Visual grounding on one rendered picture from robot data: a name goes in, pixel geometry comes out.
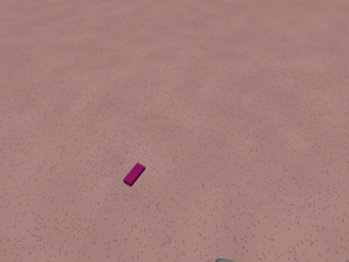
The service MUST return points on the small box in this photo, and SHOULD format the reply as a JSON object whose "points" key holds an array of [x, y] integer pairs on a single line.
{"points": [[134, 174]]}

